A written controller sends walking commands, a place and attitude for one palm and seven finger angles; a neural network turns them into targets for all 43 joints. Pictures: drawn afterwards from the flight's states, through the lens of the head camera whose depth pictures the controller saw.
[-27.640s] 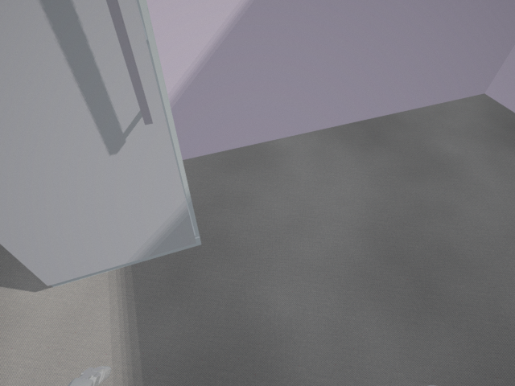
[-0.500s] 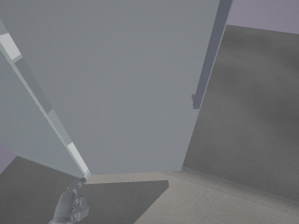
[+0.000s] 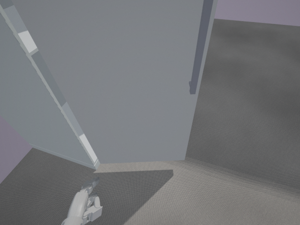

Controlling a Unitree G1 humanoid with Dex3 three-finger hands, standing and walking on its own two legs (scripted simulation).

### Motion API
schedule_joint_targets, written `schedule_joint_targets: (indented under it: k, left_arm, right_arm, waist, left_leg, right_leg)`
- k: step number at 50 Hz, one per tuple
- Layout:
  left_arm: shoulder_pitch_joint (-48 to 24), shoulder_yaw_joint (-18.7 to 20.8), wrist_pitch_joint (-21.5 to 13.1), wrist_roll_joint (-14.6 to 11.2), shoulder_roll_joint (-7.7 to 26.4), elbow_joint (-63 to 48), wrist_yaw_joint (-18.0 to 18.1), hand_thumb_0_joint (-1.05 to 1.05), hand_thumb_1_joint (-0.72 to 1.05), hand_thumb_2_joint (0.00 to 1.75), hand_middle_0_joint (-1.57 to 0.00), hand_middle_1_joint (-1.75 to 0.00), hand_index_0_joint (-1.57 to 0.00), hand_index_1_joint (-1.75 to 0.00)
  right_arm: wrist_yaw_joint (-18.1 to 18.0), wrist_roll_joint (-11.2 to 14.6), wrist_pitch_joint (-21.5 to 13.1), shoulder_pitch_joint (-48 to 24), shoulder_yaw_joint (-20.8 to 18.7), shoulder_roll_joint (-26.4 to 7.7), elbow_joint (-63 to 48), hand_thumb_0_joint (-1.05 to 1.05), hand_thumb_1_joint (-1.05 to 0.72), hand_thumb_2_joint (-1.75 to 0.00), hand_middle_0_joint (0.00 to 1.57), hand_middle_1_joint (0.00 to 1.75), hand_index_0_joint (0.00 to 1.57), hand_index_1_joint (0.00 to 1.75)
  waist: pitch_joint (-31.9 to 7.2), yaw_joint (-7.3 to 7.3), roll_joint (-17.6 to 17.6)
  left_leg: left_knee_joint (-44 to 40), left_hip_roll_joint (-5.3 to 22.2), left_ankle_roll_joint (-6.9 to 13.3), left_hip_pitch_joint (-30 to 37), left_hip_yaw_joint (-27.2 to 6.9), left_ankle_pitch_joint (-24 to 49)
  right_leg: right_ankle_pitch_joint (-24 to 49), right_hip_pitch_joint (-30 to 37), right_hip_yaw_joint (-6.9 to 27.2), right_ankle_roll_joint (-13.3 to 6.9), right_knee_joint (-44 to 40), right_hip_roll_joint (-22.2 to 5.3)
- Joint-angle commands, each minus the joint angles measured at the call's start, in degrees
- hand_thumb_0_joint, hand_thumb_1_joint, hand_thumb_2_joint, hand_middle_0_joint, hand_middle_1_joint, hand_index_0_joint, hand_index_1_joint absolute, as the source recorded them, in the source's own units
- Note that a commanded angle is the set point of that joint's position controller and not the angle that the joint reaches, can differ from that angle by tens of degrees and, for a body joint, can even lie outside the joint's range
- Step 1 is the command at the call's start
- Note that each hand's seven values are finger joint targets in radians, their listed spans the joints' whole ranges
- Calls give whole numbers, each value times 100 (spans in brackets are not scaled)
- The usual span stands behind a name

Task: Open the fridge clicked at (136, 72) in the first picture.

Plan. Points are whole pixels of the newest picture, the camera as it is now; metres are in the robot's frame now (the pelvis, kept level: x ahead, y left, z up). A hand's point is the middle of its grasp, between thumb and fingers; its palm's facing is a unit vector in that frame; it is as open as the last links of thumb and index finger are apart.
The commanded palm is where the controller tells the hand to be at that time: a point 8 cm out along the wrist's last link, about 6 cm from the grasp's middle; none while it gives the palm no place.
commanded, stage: step back with the hand held close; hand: right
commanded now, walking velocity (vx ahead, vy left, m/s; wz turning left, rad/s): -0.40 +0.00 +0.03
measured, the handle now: (200, 32) +0.61 -0.15 +0.22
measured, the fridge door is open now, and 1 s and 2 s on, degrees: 69 69 69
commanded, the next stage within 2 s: stop stepping back and stand still in 0.02 s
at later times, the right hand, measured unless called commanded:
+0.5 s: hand out of the picture +0.09 -0.27 +0.16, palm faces +0.37 +0.81 -0.46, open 7.4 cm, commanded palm +0.05 -0.30 +0.18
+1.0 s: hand out of the picture +0.08 -0.28 +0.17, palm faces +0.47 +0.74 -0.48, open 7.4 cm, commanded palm +0.03 -0.31 +0.18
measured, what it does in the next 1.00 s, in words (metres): walks backwards: left foot, then right foot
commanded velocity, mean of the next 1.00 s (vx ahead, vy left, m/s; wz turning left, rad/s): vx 0.09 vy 0.01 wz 0.00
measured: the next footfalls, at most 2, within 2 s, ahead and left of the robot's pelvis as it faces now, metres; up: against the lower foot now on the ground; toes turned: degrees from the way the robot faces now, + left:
left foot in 0.04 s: -0.05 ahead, +0.14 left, +0.00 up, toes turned +2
right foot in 0.20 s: +0.05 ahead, -0.08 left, +0.00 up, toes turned +2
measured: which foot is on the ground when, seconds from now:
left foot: up 0.00-0.02, down 0.04-0.66, up 0.68-0.86, down 0.88-1.00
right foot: down 0.00-0.04, up 0.06-0.18, down 0.20-0.44, up 0.46-0.62, down 0.64-0.88, up 0.90-1.00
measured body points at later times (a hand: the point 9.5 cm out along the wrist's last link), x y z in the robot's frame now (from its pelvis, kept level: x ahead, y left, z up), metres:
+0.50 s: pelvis -0.10 -0.01 +0.00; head -0.12 -0.03 +0.45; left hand +0.03 +0.25 -0.08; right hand +0.06 -0.31 +0.19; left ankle -0.10 +0.09 -0.74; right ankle -0.03 -0.09 -0.72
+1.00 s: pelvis -0.11 -0.01 -0.01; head -0.12 +0.00 +0.44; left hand +0.04 +0.21 -0.11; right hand +0.05 -0.32 +0.19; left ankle -0.09 +0.06 -0.74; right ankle -0.09 -0.14 -0.70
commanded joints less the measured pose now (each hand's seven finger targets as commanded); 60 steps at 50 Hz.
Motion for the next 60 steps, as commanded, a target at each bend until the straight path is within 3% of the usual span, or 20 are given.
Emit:
schedule_joint_targets:
  k: [1, 3, 5, 7, 10, 13, 17, 20, 23, 26, 30, 31, 33, 35, 42, 43, 44, 45, 51, 60]
  left_arm:
    - [-412, 417, 31, -3, 938, -691, 141, 0, 90, 90, -20, -30, -20, -30]
    - [-480, 335, 63, 44, 807, -629, 209, 0, 90, 90, -20, -30, -20, -30]
    - [-529, 335, 6, -85, 782, -663, 240, 0, 90, 90, -20, -30, -20, -30]
    - [-598, 270, 88, -134, 860, -867, 317, 0, 90, 90, -20, -30, -20, -30]
    - [-412, 325, 65, -169, 1177, -918, 392, 0, 90, 90, -20, -30, -20, -30]
    - [-351, 361, -170, -109, 1174, -989, 316, 0, 90, 90, -20, -30, -20, -30]
    - [-290, 338, -306, -75, 1157, -946, 264, 0, 90, 90, -20, -30, -20, -30]
    - [-370, 398, -197, -39, 1157, -933, 255, 0, 90, 90, -20, -30, -20, -30]
    - [-276, 544, -57, -19, 1221, -641, 232, 0, 90, 90, -20, -30, -20, -30]
    - [-98, 428, -109, -58, 1131, -538, 258, 0, 90, 90, -20, -30, -20, -30]
    - [-124, 363, -192, -52, 1066, -450, 417, 0, 90, 90, -20, -30, -20, -30]
    - [-101, 391, -251, -55, 1203, -488, 434, 0, 90, 90, -20, -30, -20, -30]
    - [-139, 346, -332, -87, 1235, -686, 397, 0, 90, 90, -20, -30, -20, -30]
    - [-186, 327, -424, -46, 1001, -593, 282, 0, 90, 90, -20, -30, -20, -30]
    - [-243, 321, -298, -20, 981, -658, 148, 0, 90, 90, -20, -30, -20, -30]
    - [-182, 371, -246, -25, 962, -676, 159, 0, 90, 90, -20, -30, -20, -30]
    - [-284, 398, -167, -56, 905, -740, 151, 0, 90, 90, -20, -30, -20, -30]
    - [-324, 388, -175, -67, 936, -725, 174, 0, 90, 90, -20, -30, -20, -30]
    - [-311, 228, -257, -61, 852, -455, 209, 0, 90, 90, -20, -30, -20, -30]
    - [-418, 318, -386, -82, 1050, -712, 250, 0, 90, 90, -20, -30, -20, -30]
  right_arm:
    - [-28, 74, -353, -321, -669, -1203, -934, 0, -90, -90, 20, 30, 20, 30]
    - [-84, 80, -450, -441, -868, -1526, -871, 0, -90, -90, 20, 30, 20, 30]
    - [-18, -2, -397, -442, -627, -1304, -591, 0, -90, -90, 20, 30, 20, 30]
    - [-12, -68, -198, -301, -697, -1257, -506, 0, -90, -90, 20, 30, 20, 30]
    - [-13, -13, -92, -23, -614, -1122, -600, 0, -90, -90, 20, 30, 20, 30]
    - [-46, 33, -222, 171, -807, -1264, -968, 0, -90, -90, 20, 30, 20, 30]
    - [-101, -51, -275, 343, -771, -1088, -1259, 0, -90, -90, 20, 30, 20, 30]
    - [-65, -76, -294, 536, -793, -1110, -876, 0, -90, -90, 20, 30, 20, 30]
    - [-85, -43, -307, 0, -777, -1127, -603, 0, -90, -90, 20, 30, 20, 30]
    - [-109, -84, -299, -675, -525, -876, -68, 0, -90, -90, 20, 30, 20, 30]
    - [-155, -237, -263, -1325, -73, -651, 263, 0, -90, -90, 20, 30, 20, 30]
    - [-151, -226, -267, -1469, 25, -605, -12, 0, -90, -90, 20, 30, 20, 30]
    - [-213, -265, -397, -1648, -140, -842, -647, 0, -90, -90, 20, 30, 20, 30]
    - [-145, -227, -444, -1391, -507, -1161, -947, 0, -90, -90, 20, 30, 20, 30]
    - [-173, -231, -254, 64, -748, -1017, -634, 0, -90, -90, 20, 30, 20, 30]
    - [-158, -230, -213, 267, -756, -995, -306, 0, -90, -90, 20, 30, 20, 30]
    - [-125, -177, -164, 67, -711, -1032, -279, 0, -90, -90, 20, 30, 20, 30]
    - [-132, -93, -213, -345, -741, -1103, -347, 0, -90, -90, 20, 30, 20, 30]
    - [-124, -144, -363, -461, -523, -817, 109, 0, -90, -90, 20, 30, 20, 30]
    - [-162, -203, -498, -495, -641, -1054, -898, 0, -90, -90, 20, 30, 20, 30]
  waist:
    - [-832, 123, -101]
    - [-736, 27, 928]
    - [-815, 73, 1574]
    - [-629, 120, 1167]
    - [-841, 84, -816]
    - [-936, 32, -1594]
    - [-402, 79, -1216]
    - [-158, 163, -594]
    - [57, 144, 1260]
    - [242, 304, 718]
    - [391, 307, 226]
    - [480, 338, -423]
    - [642, 336, -2100]
    - [401, 271, -955]
    - [-19, 82, -872]
    - [-13, 62, 15]
    - [52, 103, 1245]
    - [253, 118, 1351]
    - [43, 159, 862]
    - [76, 63, -1009]
  left_leg:
    - [-1934, 946, 506, -557, -867, 919]
    - [-2028, 2168, 873, -1295, -1609, 2839]
    - [-1320, 1804, 597, -443, -965, 4578]
    - [-786, 1537, 453, 5, -725, 5346]
    - [-8, 454, -110, -380, -177, 3028]
    - [205, 31, -28, -560, -208, 101]
    - [-373, 30, 60, 603, -25, 300]
    - [-1387, 322, 241, 702, -241, -130]
    - [-2631, 2163, 1251, -1427, -2672, -2314]
    - [-2077, 2003, 1098, -890, -1958, -1142]
    - [-1324, 1284, 634, -1761, -917, -1912]
    - [-501, 939, 503, -1909, -702, -1670]
    - [1968, 76, 15, -2597, 98, -679]
    - [2705, 285, 3, -1987, -234, -304]
    - [-505, 177, 172, 1059, 245, -8]
    - [-1067, 610, 438, 1033, -560, -305]
    - [-1930, 1736, 947, 697, -2596, -1136]
    - [-2183, 2366, 1236, 323, -3182, -348]
    - [-1406, 1627, 754, -329, -1180, 1289]
    - [-664, 549, -15, 23, -383, 1456]
  right_leg:
    - [-1148, 1449, 337, 403, 255, -441]
    - [-1748, 1284, 73, 479, 2045, 69]
    - [-1918, 489, 127, 374, 2324, 261]
    - [-1050, 460, 32, 288, 1478, 198]
    - [2190, 1734, 569, 45, -80, -353]
    - [740, 1749, 1579, -104, -749, -792]
    - [-2980, 183, 1451, -41, -1604, -661]
    - [-3035, -193, 702, 179, -669, -45]
    - [-2106, 311, 380, 293, 3010, 393]
    - [-2007, -360, 432, 173, 3052, -3]
    - [-2360, 1387, -186, 0, 811, 165]
    - [-2934, 1486, 411, -144, 110, -39]
    - [-4139, 1479, 3321, -885, -1487, -1694]
    - [-3933, 780, 3006, -955, -1580, -1565]
    - [-3532, -684, 651, -161, -249, -618]
    - [-3160, -883, 226, -33, 951, -194]
    - [-2801, -1290, -94, 135, 2523, 263]
    - [-2639, -1334, 77, 203, 3520, 250]
    - [-1760, 386, -100, 181, 1680, 91]
    - [-302, 853, 742, -86, -168, -441]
